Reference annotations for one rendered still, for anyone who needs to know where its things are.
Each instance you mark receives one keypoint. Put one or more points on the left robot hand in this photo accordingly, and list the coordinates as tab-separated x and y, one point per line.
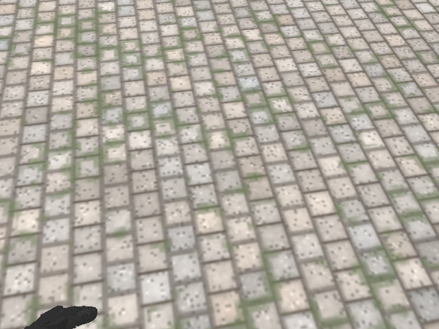
64	318

